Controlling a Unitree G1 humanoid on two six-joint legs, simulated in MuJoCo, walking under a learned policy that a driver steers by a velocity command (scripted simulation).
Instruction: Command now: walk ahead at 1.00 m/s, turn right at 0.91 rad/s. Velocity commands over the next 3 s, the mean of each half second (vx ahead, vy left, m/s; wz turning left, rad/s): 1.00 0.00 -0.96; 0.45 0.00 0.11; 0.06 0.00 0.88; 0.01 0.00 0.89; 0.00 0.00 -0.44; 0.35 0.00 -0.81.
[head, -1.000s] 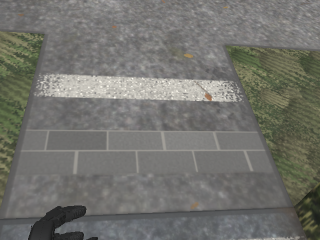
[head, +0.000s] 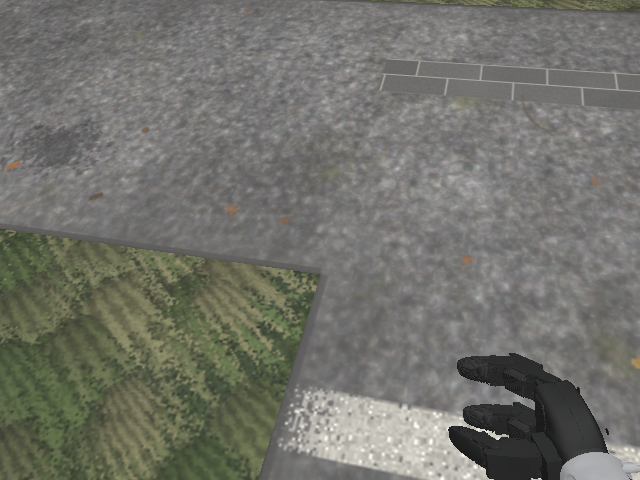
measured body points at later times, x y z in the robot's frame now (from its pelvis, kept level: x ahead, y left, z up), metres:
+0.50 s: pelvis +0.31 -0.04 +0.04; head +0.32 -0.05 +0.49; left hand +0.61 +0.12 -0.03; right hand +0.30 -0.38 -0.03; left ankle +0.40 +0.06 -0.69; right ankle +0.16 -0.04 -0.59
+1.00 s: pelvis +0.52 -0.20 +0.05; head +0.56 -0.24 +0.49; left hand +0.76 -0.05 -0.06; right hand +0.46 -0.49 -0.08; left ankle +0.59 -0.10 -0.60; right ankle +0.53 -0.31 -0.69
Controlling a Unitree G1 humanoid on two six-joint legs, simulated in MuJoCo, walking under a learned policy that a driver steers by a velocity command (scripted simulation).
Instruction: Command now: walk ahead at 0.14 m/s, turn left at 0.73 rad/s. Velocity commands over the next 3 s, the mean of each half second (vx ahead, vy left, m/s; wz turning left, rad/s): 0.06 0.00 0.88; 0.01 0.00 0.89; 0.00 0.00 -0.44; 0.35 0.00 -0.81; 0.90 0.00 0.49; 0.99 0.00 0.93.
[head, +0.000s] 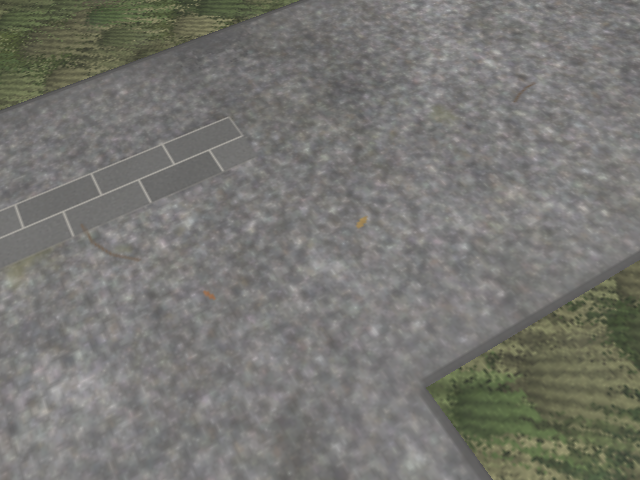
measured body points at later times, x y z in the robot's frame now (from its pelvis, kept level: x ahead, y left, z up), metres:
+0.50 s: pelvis +0.05 +0.03 +0.00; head +0.09 +0.06 +0.45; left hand +0.08 +0.34 -0.11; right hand +0.29 -0.18 -0.09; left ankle +0.06 +0.12 -0.74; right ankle +0.14 -0.10 -0.69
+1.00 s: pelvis +0.07 +0.00 +0.00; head +0.10 +0.02 +0.45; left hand -0.07 +0.27 -0.09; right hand +0.38 -0.06 -0.11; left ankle -0.05 +0.06 -0.70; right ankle +0.16 -0.07 -0.74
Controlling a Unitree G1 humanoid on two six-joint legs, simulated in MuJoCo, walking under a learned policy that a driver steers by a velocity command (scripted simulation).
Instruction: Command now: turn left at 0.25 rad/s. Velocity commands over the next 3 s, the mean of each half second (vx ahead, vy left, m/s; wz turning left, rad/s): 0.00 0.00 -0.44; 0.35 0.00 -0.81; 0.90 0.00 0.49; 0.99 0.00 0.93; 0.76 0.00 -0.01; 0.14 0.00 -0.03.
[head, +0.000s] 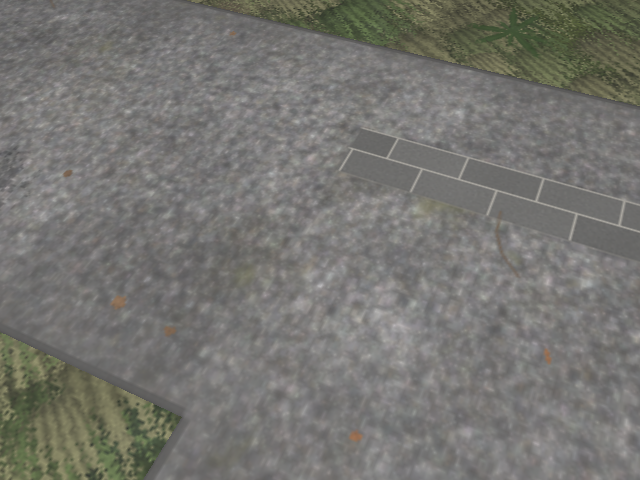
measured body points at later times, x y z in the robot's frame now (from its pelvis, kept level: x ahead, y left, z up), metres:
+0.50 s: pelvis -0.02 +0.00 -0.02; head +0.01 -0.04 +0.43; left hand +0.17 +0.25 -0.11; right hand +0.04 -0.30 -0.14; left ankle -0.02 +0.13 -0.73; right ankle -0.04 -0.07 -0.74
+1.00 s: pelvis +0.08 -0.03 +0.00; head +0.09 -0.04 +0.45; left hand +0.35 +0.12 -0.10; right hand +0.03 -0.36 -0.09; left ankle +0.18 +0.03 -0.74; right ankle -0.04 -0.07 -0.74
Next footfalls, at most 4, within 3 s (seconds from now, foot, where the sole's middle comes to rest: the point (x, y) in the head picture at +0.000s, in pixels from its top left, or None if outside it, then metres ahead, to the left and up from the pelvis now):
0.06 left None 0.02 0.12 -0.78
0.48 right None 0.00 -0.09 -0.78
1.00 left None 0.21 0.00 -0.78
1.42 right None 0.34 -0.38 -0.78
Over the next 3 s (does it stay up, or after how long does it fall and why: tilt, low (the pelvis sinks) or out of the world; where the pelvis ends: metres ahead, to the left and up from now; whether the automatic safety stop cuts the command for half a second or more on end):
stays up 1.35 -0.38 0.00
